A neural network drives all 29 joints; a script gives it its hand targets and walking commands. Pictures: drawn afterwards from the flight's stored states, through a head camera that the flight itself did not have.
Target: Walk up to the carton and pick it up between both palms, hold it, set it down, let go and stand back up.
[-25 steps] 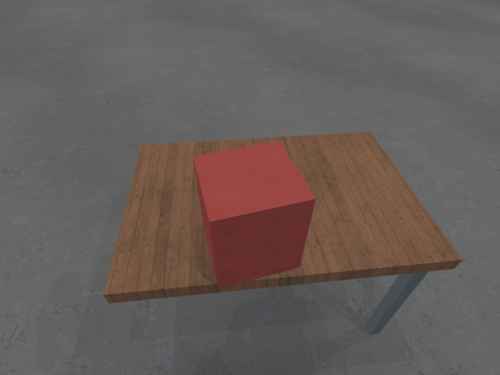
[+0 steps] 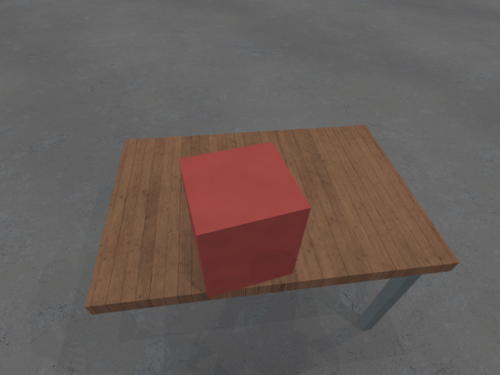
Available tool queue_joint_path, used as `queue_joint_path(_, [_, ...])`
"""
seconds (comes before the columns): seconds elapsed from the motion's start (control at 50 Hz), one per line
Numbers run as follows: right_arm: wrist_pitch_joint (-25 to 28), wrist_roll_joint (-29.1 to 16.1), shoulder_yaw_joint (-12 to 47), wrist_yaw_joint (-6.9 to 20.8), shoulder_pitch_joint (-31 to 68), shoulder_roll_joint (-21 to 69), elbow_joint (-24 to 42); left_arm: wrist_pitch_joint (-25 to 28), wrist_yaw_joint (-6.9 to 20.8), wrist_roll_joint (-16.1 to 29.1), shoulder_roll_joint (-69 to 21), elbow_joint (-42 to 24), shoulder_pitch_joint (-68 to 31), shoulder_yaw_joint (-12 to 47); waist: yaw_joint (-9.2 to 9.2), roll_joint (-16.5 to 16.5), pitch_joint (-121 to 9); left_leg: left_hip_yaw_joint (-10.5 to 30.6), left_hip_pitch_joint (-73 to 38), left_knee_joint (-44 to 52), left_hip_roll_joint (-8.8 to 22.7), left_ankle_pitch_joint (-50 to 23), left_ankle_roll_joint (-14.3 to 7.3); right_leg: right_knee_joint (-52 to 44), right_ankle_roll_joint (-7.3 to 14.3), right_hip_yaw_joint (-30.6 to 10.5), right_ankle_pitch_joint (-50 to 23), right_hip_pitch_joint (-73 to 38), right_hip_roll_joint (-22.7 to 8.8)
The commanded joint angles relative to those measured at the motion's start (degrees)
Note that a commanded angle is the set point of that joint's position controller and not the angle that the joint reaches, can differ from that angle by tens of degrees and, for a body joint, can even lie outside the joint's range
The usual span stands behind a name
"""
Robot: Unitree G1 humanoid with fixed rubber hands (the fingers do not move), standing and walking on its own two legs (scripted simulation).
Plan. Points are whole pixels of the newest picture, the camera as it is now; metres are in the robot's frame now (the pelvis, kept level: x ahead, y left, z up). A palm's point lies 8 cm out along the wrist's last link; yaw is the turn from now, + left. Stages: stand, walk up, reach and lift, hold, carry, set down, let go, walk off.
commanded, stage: stand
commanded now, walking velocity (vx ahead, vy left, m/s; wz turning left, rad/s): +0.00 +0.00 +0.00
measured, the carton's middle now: (239, 220) +0.46 +0.02 -0.07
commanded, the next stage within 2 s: none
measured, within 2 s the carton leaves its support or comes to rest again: neither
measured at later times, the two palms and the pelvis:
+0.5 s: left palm out of the picture +0.06 +0.25 -0.13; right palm out of the picture +0.05 -0.26 -0.12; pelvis +0.03 +0.00 +0.00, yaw +0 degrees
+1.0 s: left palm out of the picture +0.02 +0.25 -0.13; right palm out of the picture +0.01 -0.25 -0.12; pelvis +0.01 +0.00 +0.00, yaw +0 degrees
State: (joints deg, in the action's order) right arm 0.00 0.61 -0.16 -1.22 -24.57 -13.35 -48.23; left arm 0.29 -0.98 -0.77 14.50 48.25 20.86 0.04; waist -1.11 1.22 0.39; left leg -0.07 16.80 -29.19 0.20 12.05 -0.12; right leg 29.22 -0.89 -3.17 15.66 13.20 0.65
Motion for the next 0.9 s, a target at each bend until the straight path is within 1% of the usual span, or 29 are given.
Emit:
queue_joint_path(0.0, [1.12,-0.07,-1.8,-0.44,-2.81,-7.77,2.52,1.05,-0.64,0.23,7.13,-2.37,2.6,-1.53,0.34,-0.29,1.63,6.23,-3.0,6.08,4.97,-1.93,-1.33,-5.24,1.29,-3.52,-3.25,2.23,-4.37])
queue_joint_path(0.06, [1.22,-0.07,-1.54,-0.52,-2.2,-7.58,2.37,1.02,-0.79,0.25,7.34,-2.06,1.8,-1.4,0.43,-1.64,1.13,5.5,-4.27,4.93,4.96,-8.54,-1.62,-4.85,1.29,-3.43,-7.8,1.04,-4.86])
queue_joint_path(0.08, [1.18,-0.1,-1.56,-0.57,-2.31,-7.95,2.49,1.03,-0.89,0.12,7.18,-1.89,2.2,-1.37,0.54,-2.7,-0.02,5.25,-5.35,4.34,5.2,-10.25,-1.78,-4.89,1.33,-3.64,-9.21,0.13,-5.07])
queue_joint_path(0.1, [1.06,-0.03,-1.34,-0.6,-2.14,-7.29,2.52,1.01,-0.92,0.4,7.1,-2.0,2.37,-1.08,0.52,-0.86,-0.25,5.03,-5.87,3.88,5.06,-11.22,-1.71,-4.84,1.26,-3.62,-9.92,-0.01,-5.07])
queue_joint_path(0.14, [1.06,-0.02,-1.4,-0.72,-1.6,-7.43,2.36,0.96,-1.02,0.46,7.14,-1.68,1.74,-1.37,0.72,-1.76,-0.71,5.21,-6.88,4.01,5.2,-12.58,-1.6,-5.05,1.32,-3.37,-11.62,-0.06,-5.17])
queue_joint_path(0.16, [0.95,-0.22,-1.12,-0.77,-1.91,-7.1,2.31,0.85,-1.05,0.5,7.07,-1.64,1.59,-1.27,0.58,-1.04,-0.31,5.13,-6.75,3.77,5.32,-12.84,-1.67,-5.02,1.26,-3.2,-11.55,-0.72,-5.27])
queue_joint_path(0.2, [0.76,-0.12,-1.18,-0.87,-1.22,-7.13,1.79,0.68,-1.09,0.45,6.71,-1.02,1.43,-1.34,0.82,-1.02,1.72,4.64,-6.1,3.53,5.1,-13.27,-1.47,-5.46,1.14,-3.08,-12.89,-0.55,-5.24])
queue_joint_path(0.24, [0.66,-0.06,-1.22,-1.05,-1.17,-7.59,1.87,0.46,-1.15,0.42,6.82,-1.25,1.33,-1.16,0.51,0.36,2.35,4.65,-6.93,3.96,5.2,-14.82,-1.5,-5.05,1.16,-3.14,-13.97,-0.31,-4.88])
queue_joint_path(0.26, [0.66,-0.27,-1.21,-1.04,-1.73,-7.51,1.61,0.42,-1.12,0.53,6.74,-1.0,0.88,-1.06,0.08,0.19,2.11,4.87,-6.89,4.43,5.38,-14.15,-1.42,-5.18,1.2,-3.0,-13.31,-0.46,-4.67])
queue_joint_path(0.28, [0.59,-0.13,-1.29,-1.06,-0.87,-8.06,1.63,0.44,-1.1,0.44,6.33,-0.77,1.53,-0.92,0.63,-0.27,2.35,4.79,-6.79,4.04,5.39,-13.52,-1.59,-5.5,1.23,-3.15,-13.16,-0.6,-4.67])
queue_joint_path(0.3, [0.57,-0.38,-1.48,-1.08,-0.2,-8.07,1.67,0.36,-1.13,0.43,6.36,-0.24,2.09,-0.98,0.76,-1.31,2.81,5.11,-6.45,4.2,5.18,-12.64,-1.75,-5.71,1.43,-3.4,-13.05,-0.72,-5.03])
queue_joint_path(0.32, [0.49,-0.24,-1.3,-1.08,-0.46,-7.09,1.36,0.23,-1.18,0.35,6.9,0.06,1.64,-1.28,0.51,-1.64,3.22,5.23,-6.2,4.89,5.07,-11.03,-1.84,-6.01,1.25,-3.44,-10.71,-0.47,-5.18])
queue_joint_path(0.34, [0.46,-0.26,-1.27,-1.08,-0.14,-7.1,1.13,0.21,-1.19,0.43,6.85,-0.02,1.38,-1.23,0.59,-1.11,3.25,4.88,-6.12,5.02,5.1,-10.29,-1.54,-6.42,1.12,-3.09,-10.28,-1.09,-5.09])
queue_joint_path(0.36, [0.6,-0.04,-1.08,-1.12,0.48,-6.98,1.38,0.35,-1.18,0.42,6.86,-0.42,0.82,-1.3,0.59,-1.11,3.48,4.64,-6.57,4.57,5.13,-13.07,-1.36,-6.03,1.11,-3.17,-13.48,-1.32,-5.24])
queue_joint_path(0.4, [0.72,-0.21,-1.06,-1.21,-0.05,-7.38,0.76,0.38,-1.23,0.55,6.81,-0.1,1.05,-1.27,0.59,-1.21,1.89,4.49,-7.45,4.62,5.19,-13.84,-1.24,-6.11,1.03,-2.81,-13.55,-1.92,-5.39])
queue_joint_path(0.44, [0.65,-0.42,-1.34,-1.17,1.17,-7.94,0.57,0.3,-1.18,0.55,6.2,0.56,0.8,-1.13,0.8,0.22,2.66,4.81,-7.31,5.21,5.04,-11.53,-1.11,-6.95,1.06,-2.83,-11.16,-1.24,-4.97])
queue_joint_path(0.48, [0.66,-0.27,-1.22,-1.18,1.32,-7.69,0.17,0.26,-1.28,0.54,7.09,0.59,0.49,-1.36,0.85,-0.94,2.45,4.8,-7.29,5.76,4.75,-9.87,-1.07,-7.09,1.22,-3.24,-9.93,-1.54,-5.17])
queue_joint_path(0.5, [0.65,-0.13,-1.17,-1.21,1.35,-7.28,0.27,0.26,-1.28,0.71,6.87,0.77,0.5,-1.19,0.56,-1.0,2.87,4.87,-7.06,5.84,4.82,-8.74,-0.97,-7.66,1.16,-3.19,-9.68,-1.45,-5.13])
queue_joint_path(0.54, [0.61,-0.04,-0.99,-1.16,1.1,-7.0,-0.43,0.23,-1.2,0.59,6.52,1.21,0.42,-0.94,0.71,-0.97,3.61,4.93,-6.51,6.83,4.84,-5.91,-1.03,-7.99,1.05,-3.24,-6.93,-0.96,-5.17])
queue_joint_path(0.58, [0.7,-0.18,-1.0,-1.16,1.1,-7.1,-0.91,0.28,-1.14,0.45,6.68,1.43,0.64,-1.04,0.92,-2.08,3.74,4.93,-6.23,7.47,4.81,-5.47,-0.87,-8.06,0.88,-2.88,-5.81,-1.15,-5.07])
queue_joint_path(0.62, [0.52,-0.28,-1.43,-1.1,1.14,-7.13,-1.16,0.35,-1.2,0.29,6.59,1.89,1.15,-0.86,0.9,-1.75,3.61,5.06,-6.42,7.18,4.73,-4.15,-0.72,-8.8,0.98,-2.77,-4.4,-0.61,-5.12])
queue_joint_path(0.64, [0.51,-0.34,-1.21,-1.05,0.82,-6.71,-1.56,0.35,-1.21,0.49,6.45,1.9,0.83,-0.99,0.59,-2.22,3.68,4.68,-6.25,7.6,4.54,-3.6,-0.71,-8.82,1.12,-2.81,-3.69,-0.19,-4.99])
queue_joint_path(0.72, [0.45,-0.32,-1.33,-1.02,0.44,-7.18,-1.92,0.38,-1.22,0.61,6.14,2.51,1.27,-0.57,0.45,-0.06,4.36,5.6,-5.74,7.98,4.87,-2.49,-0.92,-9.11,0.87,-2.52,-2.74,0.81,-4.79])
queue_joint_path(0.76, [0.39,-0.25,-1.46,-1.06,0.88,-7.26,-2.35,0.32,-1.14,0.51,5.79,2.74,1.32,-0.69,0.77,-1.79,5.32,5.83,-4.78,8.71,4.79,-0.08,-0.68,-9.36,0.76,-2.77,-1.32,0.52,-4.67])
queue_joint_path(0.8, [0.45,-0.47,-1.33,-1.06,0.24,-7.01,-2.77,0.27,-1.16,0.46,6.08,3.2,1.7,-0.82,0.46,-0.85,5.56,6.17,-4.35,9.07,4.93,0.69,-0.97,-8.95,0.92,-2.91,-0.94,0.75,-4.76])
queue_joint_path(0.82, [0.44,-0.52,-1.41,-1.1,0.64,-7.25,-3.12,0.19,-1.18,0.57,5.49,3.47,2.13,-0.8,0.92,-1.58,6.04,6.29,-3.86,9.23,4.82,1.49,-0.74,-9.25,0.87,-2.78,-1.04,0.99,-4.68])
queue_joint_path(0.84, [0.5,-0.47,-1.33,-1.12,0.07,-6.63,-3.13,0.22,-1.22,0.61,6.14,3.53,2.32,-0.85,0.76,-0.19,5.41,6.6,-4.5,9.33,4.77,1.34,-0.54,-8.7,0.8,-2.45,-0.97,1.32,-4.44])
queue_joint_path(0.86, [0.45,-0.27,-1.53,-1.17,0.81,-7.12,-3.26,0.16,-1.21,0.6,5.54,3.87,2.34,-0.84,1.33,-0.68,5.72,6.49,-4.01,9.29,4.96,2.35,-0.6,-9.05,0.68,-2.49,0.28,1.72,-4.41])
queue_joint_path(0.88, [0.46,-0.28,-1.4,-1.12,0.44,-6.73,-3.17,0.21,-1.23,0.46,5.99,3.96,2.19,-0.75,0.58,-0.08,5.88,6.34,-4.25,9.09,4.97,1.86,-0.5,-8.98,0.8,-2.47,0.09,1.53,-4.64])
